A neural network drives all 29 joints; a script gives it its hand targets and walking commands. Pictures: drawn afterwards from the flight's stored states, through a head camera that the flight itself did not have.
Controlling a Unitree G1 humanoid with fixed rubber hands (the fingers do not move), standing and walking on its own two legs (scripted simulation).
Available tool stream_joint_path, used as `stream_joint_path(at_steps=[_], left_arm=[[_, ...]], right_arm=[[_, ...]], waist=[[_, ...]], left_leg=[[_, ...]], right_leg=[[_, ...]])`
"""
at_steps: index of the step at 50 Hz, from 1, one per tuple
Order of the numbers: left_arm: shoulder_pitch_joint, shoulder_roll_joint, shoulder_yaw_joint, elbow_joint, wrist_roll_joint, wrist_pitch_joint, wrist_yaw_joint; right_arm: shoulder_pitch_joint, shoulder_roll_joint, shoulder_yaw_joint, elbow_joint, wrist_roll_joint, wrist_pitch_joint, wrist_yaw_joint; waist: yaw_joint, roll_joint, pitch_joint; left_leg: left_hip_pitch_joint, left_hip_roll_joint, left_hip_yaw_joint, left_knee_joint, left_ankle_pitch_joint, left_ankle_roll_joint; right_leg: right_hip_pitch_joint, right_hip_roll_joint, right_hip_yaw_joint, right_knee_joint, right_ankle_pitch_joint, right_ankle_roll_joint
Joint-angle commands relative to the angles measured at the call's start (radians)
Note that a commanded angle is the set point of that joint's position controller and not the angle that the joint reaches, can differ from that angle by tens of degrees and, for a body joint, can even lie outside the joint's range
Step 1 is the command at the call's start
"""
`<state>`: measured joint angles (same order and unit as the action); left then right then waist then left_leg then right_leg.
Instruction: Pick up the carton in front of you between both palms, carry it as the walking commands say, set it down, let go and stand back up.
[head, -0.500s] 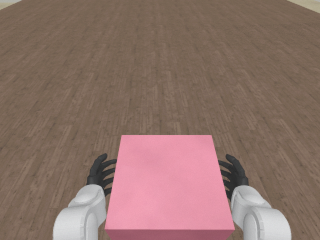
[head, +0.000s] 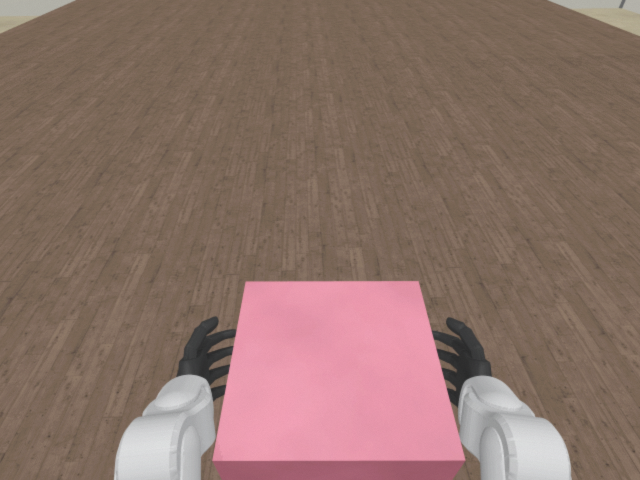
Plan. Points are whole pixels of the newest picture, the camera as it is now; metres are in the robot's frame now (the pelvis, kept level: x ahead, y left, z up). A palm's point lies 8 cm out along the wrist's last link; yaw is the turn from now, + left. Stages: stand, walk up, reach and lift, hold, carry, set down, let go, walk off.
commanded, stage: carry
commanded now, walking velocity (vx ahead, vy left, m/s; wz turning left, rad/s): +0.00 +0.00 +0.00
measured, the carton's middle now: (332, 409) +0.23 +0.00 +0.00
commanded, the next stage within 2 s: hold in 0.70 s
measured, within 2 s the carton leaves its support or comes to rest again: neither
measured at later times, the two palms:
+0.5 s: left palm (207, 393) +0.24 +0.15 +0.03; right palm (455, 395) +0.24 -0.15 +0.03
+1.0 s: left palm (188, 406) +0.22 +0.17 +0.04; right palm (445, 396) +0.23 -0.13 +0.04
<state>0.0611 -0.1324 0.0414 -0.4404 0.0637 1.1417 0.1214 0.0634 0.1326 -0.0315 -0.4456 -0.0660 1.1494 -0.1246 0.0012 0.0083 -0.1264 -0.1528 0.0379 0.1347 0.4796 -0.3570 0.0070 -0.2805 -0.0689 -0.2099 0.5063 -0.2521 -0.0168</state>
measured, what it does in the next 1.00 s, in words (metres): stands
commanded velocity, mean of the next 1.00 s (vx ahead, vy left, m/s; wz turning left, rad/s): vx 0.00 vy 0.00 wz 0.00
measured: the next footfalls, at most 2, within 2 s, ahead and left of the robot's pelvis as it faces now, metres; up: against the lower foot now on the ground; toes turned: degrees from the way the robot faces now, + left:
none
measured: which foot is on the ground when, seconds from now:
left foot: down 0.00-1.00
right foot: down 0.00-1.00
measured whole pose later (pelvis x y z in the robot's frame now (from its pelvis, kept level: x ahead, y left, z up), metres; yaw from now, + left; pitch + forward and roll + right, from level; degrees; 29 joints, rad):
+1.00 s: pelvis -0.05 +0.00 +0.01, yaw +2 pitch -6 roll +0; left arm -0.16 -0.13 0.15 0.14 0.21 0.69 0.01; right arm -0.15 0.13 -0.13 0.11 -0.23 0.72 -0.03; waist 0.01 0.03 0.07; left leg -0.02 -0.01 0.02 0.38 -0.24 0.02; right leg -0.11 -0.02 -0.05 0.35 -0.13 0.00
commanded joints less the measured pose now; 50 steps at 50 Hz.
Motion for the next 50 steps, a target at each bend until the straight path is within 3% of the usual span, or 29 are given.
stream_joint_path(at_steps=[1, 13, 25, 30, 35, 36, 37, 38, 39, 40, 41, 45, 50], left_arm=[[-0.367, -0.564, -0.521, -0.03, -0.168, -0.042, -0.089], [-0.465, -0.595, -0.454, 0.208, -0.102, -0.212, -0.169], [-0.608, -0.659, -0.365, 0.508, -0.034, -0.475, -0.255], [-0.669, -0.776, -0.427, 0.52, -0.059, -0.518, -0.289], [-0.64, -0.847, -0.48, 0.464, -0.09, -0.462, -0.301], [-0.505, -0.862, -0.442, 0.478, -0.086, -0.458, -0.302], [-0.538, -0.831, -0.427, 0.453, -0.061, -0.472, -0.292], [-0.502, -0.785, -0.39, 0.48, -0.028, -0.467, -0.286], [-0.524, -0.789, -0.376, 0.477, -0.019, -0.469, -0.283], [-0.528, -0.788, -0.365, 0.486, -0.019, -0.471, -0.28], [-0.51, -0.772, -0.35, 0.504, -0.013, -0.476, -0.271], [-0.584, -0.793, -0.388, 0.484, -0.039, -0.485, -0.281], [-0.628, -0.796, -0.376, 0.52, -0.037, -0.477, -0.296]], right_arm=[[-0.374, 0.556, 0.519, -0.032, 0.166, -0.05, 0.087], [-0.471, 0.593, 0.452, 0.199, 0.098, -0.223, 0.169], [-0.619, 0.659, 0.37, 0.497, 0.041, -0.484, 0.254], [-0.674, 0.775, 0.428, 0.513, 0.062, -0.526, 0.286], [-0.65, 0.849, 0.479, 0.456, 0.092, -0.47, 0.298], [-0.503, 0.849, 0.458, 0.432, 0.092, -0.457, 0.297], [-0.532, 0.824, 0.449, 0.413, 0.072, -0.466, 0.287], [-0.514, 0.785, 0.411, 0.423, 0.05, -0.463, 0.282], [-0.542, 0.782, 0.412, 0.418, 0.037, -0.461, 0.282], [-0.551, 0.783, 0.405, 0.418, 0.042, -0.462, 0.28], [-0.566, 0.763, 0.408, 0.42, 0.055, -0.465, 0.28], [-0.582, 0.8, 0.42, 0.422, 0.052, -0.474, 0.275], [-0.592, 0.802, 0.378, 0.48, 0.021, -0.468, 0.275]], waist=[[0.002, 0.0, -0.074], [0.0, -0.006, -0.104], [-0.001, -0.005, -0.151], [-0.001, -0.005, -0.184], [-0.001, -0.005, -0.212], [-0.012, 0.041, -0.133], [0.004, 0.035, -0.17], [0.006, 0.017, -0.161], [0.018, 0.007, -0.091], [0.01, 0.002, -0.099], [0.023, 0.035, -0.105], [0.001, -0.011, -0.13], [-0.016, 0.012, -0.053]], left_leg=[[-0.067, 0.114, -0.089, -0.09, 0.284, 0.014], [-0.086, 0.111, -0.095, -0.1, 0.201, 0.019], [-0.079, 0.111, -0.101, -0.087, 0.215, 0.024], [-0.062, 0.112, -0.102, -0.073, 0.252, 0.026], [-0.047, 0.113, -0.099, -0.048, 0.308, 0.025], [-0.023, -0.106, -0.251, -0.111, 0.615, 0.015], [-0.037, -0.098, -0.264, -0.103, 0.687, 0.012], [0.012, -0.091, -0.258, -0.132, 0.542, 0.021], [-0.004, -0.091, -0.255, -0.133, 0.542, 0.019], [0.021, -0.098, -0.253, -0.13, 0.58, 0.015], [0.043, -0.1, -0.25, -0.152, 0.517, 0.016], [0.077, -0.105, -0.258, -0.139, 0.567, 0.009], [0.015, -0.097, -0.253, -0.163, 0.394, 0.011]], right_leg=[[0.108, -0.105, 0.12, -0.068, 0.241, -0.004], [0.107, -0.109, 0.122, -0.083, 0.193, -0.004], [0.119, -0.11, 0.123, -0.074, 0.21, -0.007], [0.129, -0.111, 0.124, -0.062, 0.241, -0.008], [0.139, -0.113, 0.12, -0.042, 0.29, -0.008], [0.415, 0.14, 0.296, -0.076, 0.572, -0.025], [0.469, 0.135, 0.321, -0.073, 0.645, -0.023], [0.445, 0.129, 0.31, -0.095, 0.521, -0.014], [0.414, 0.133, 0.306, -0.097, 0.529, -0.01], [0.42, 0.135, 0.315, -0.1, 0.582, 0.001], [0.427, 0.136, 0.311, -0.098, 0.558, 0.005], [0.422, 0.153, 0.306, -0.114, 0.512, 0.015], [0.407, 0.151, 0.297, -0.13, 0.342, -0.005]])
